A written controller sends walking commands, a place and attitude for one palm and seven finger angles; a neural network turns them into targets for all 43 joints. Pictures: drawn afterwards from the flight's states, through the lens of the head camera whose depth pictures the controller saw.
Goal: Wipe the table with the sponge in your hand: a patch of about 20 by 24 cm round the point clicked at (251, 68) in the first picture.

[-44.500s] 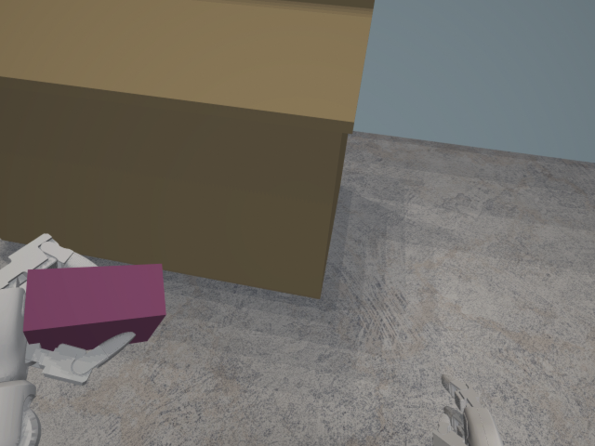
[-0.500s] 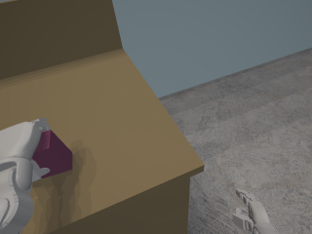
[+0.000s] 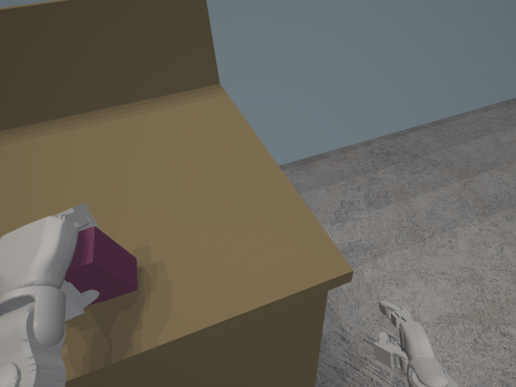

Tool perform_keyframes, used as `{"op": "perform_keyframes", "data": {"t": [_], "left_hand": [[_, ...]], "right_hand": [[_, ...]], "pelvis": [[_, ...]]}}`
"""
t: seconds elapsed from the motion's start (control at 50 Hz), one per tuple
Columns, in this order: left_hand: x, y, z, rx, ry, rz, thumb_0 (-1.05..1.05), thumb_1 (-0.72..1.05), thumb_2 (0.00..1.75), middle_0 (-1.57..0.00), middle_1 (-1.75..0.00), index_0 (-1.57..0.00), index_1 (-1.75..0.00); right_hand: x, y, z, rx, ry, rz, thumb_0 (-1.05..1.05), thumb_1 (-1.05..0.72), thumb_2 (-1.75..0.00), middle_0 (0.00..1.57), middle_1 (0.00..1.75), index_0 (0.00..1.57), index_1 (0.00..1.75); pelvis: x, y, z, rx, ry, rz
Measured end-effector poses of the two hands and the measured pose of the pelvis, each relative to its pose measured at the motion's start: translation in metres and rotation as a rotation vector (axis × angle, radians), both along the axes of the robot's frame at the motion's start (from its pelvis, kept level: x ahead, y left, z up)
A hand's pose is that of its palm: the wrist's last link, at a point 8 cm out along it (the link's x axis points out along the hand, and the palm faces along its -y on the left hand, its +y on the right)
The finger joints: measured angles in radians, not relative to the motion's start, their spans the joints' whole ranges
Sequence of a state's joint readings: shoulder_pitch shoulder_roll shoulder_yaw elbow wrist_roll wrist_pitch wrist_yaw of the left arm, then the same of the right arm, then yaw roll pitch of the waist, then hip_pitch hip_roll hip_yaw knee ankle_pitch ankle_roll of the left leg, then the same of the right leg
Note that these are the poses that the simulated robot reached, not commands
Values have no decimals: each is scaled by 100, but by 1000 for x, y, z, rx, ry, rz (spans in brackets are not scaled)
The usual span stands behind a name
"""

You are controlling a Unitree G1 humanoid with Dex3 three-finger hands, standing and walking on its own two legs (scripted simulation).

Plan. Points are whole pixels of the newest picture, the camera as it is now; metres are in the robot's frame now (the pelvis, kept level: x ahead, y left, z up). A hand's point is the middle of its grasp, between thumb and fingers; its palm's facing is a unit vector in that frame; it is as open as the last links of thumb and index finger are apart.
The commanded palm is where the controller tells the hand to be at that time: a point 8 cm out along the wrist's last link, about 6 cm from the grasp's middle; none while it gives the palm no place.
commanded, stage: lift the sponge slowly off the table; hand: left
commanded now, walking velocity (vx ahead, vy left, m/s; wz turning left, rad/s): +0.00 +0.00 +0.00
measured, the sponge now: (84, 277) +0.21 +0.28 +0.12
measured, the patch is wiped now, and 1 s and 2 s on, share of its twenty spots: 0.95 0.95 0.95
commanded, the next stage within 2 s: bring the sponge back beside the body in 1.94 s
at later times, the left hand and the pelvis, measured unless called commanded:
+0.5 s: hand (79, 261) +0.20 +0.27 +0.16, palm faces +0.24 -0.14 -0.96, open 9.4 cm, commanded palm +0.16 +0.26 +0.22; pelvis -0.01 -0.02 +0.00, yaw +0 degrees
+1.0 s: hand (72, 251) +0.20 +0.27 +0.19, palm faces +0.20 -0.08 -0.98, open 9.4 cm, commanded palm +0.16 +0.27 +0.25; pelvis -0.02 -0.04 +0.00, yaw +1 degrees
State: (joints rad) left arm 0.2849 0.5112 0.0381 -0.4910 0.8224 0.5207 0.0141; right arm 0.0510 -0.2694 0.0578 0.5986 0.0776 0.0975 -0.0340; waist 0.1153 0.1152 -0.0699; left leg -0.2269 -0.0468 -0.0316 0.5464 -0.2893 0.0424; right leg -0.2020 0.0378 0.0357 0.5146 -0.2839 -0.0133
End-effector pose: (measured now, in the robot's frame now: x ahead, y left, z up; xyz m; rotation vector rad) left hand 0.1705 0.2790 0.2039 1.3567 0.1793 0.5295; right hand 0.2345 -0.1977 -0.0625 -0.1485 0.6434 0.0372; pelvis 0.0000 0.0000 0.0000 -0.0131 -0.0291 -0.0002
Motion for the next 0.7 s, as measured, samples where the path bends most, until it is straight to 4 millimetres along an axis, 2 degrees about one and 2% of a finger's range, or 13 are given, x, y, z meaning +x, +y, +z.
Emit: {"op": "perform_keyframes", "data": {"t": [0.22,0.36,0.7], "left_hand": [[-1,-5,4,-13,-16,7,1,-45,109,-74,-144,-79,-144],[1,-10,7,-21,-3,-1,1,-46,109,-75,-143,-80,-143],[6,-21,11,-16,56,-13,-1,-47,109,-77,-140,-82,-141]], "right_hand": [[4,10,6,5,-41,31,1,-91,-90,20,30,20,30],[7,10,9,4,-55,47,1,-91,-90,20,30,20,30],[3,-19,8,-29,-61,21,1,-91,-90,20,30,20,30]], "pelvis": [[-4,-2,1,3,-18,8],[-6,-8,2,6,-26,9],[-11,-26,3,14,-40,12]]}}
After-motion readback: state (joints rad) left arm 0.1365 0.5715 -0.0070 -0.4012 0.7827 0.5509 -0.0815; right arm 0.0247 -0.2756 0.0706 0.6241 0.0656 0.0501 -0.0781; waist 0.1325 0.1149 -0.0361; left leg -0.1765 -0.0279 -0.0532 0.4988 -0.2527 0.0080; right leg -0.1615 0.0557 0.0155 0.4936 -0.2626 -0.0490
